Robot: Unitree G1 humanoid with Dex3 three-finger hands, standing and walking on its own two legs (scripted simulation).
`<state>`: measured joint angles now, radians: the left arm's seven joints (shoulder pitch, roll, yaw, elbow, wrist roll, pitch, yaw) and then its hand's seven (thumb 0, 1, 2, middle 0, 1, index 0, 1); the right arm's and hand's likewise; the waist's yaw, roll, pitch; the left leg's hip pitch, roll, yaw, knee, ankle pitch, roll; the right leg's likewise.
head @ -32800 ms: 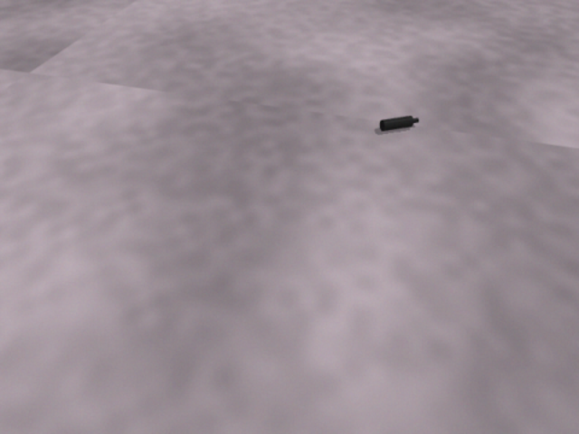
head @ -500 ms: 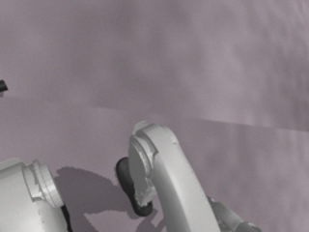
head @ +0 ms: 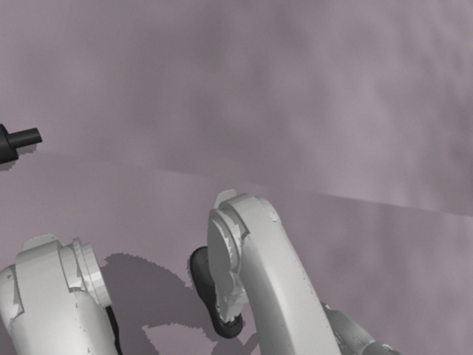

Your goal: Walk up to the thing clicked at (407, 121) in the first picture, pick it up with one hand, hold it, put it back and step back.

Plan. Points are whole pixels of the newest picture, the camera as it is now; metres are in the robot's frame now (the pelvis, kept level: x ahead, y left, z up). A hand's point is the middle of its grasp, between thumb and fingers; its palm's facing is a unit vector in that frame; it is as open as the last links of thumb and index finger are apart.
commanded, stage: withdraw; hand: left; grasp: from above
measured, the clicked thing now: out of the picture +0.46 +0.32 -0.28
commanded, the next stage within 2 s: home in 0.66 s
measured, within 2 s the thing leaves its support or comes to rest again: neither
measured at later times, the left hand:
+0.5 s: hand out of the picture +0.40 +0.33 -0.08, palm faces -0.51 -0.13 -0.85, open 13.9 cm
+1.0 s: hand out of the picture +0.42 +0.36 -0.08, palm faces -0.34 -0.15 -0.93, open 12.6 cm
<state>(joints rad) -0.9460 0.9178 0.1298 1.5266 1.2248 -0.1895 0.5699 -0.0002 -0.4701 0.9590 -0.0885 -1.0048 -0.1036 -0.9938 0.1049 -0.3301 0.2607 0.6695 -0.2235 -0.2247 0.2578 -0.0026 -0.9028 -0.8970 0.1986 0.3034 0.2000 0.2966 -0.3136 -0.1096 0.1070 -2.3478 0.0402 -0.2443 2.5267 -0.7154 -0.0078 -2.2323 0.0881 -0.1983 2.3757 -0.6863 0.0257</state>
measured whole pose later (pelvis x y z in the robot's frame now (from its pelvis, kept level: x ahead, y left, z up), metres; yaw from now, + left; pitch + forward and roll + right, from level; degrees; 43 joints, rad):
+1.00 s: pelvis +0.00 +0.00 +0.05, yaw +7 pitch +35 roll -8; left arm -0.87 0.70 0.07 1.22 1.09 -0.08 0.30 0.00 -0.20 0.92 -0.21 -0.73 -0.20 -0.74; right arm 0.20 -0.23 0.07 0.70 -0.10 -0.02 0.13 0.00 -0.90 -0.89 0.20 0.30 0.20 0.30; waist -0.20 0.04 -0.11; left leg -2.27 0.02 -0.11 2.31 -0.66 0.02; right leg -2.18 0.04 -0.09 2.24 -0.69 0.02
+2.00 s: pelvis +0.07 +0.01 +0.40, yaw +15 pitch +14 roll -3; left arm 0.46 0.22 0.04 -0.09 -0.08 0.44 0.06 0.01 0.90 0.90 -0.20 -0.30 -0.21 -0.30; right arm 0.32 -0.22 0.06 0.53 0.04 -0.16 -0.18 0.01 -0.91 -0.90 0.20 0.30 0.20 0.30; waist -0.06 0.06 -0.18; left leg -0.82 0.02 -0.06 1.07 -0.49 0.00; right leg -0.74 0.03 -0.05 1.00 -0.50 0.00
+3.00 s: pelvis +0.08 +0.01 +0.41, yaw +16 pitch +9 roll -2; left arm 0.50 0.23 0.02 -0.11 -0.05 0.45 0.01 0.01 0.91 0.90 -0.20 -0.30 -0.20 -0.30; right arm 0.30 -0.23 0.04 0.53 0.01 -0.23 -0.18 0.01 -0.91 -0.90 0.20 0.30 0.20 0.30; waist -0.04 0.05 -0.16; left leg -0.70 0.01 -0.05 1.00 -0.47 0.00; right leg -0.63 0.02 -0.04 0.95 -0.49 0.00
